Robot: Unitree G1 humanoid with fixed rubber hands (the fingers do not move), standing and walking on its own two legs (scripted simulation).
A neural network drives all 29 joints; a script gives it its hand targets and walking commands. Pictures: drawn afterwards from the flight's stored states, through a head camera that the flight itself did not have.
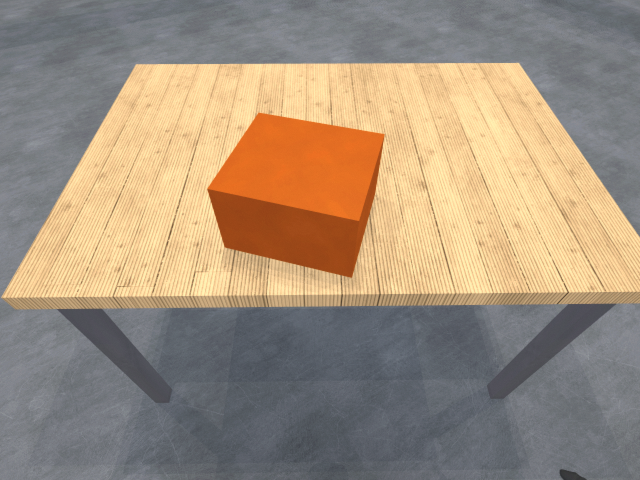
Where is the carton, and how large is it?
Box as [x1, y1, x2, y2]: [207, 113, 384, 277]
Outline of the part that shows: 258,113 207,188 224,246 351,277 374,195 384,134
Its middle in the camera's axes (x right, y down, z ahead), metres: -0.03 -0.08 +0.69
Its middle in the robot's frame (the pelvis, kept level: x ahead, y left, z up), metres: +0.58 +0.06 -0.01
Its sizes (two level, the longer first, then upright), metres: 0.235 0.211 0.145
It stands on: a table, 0.67 m high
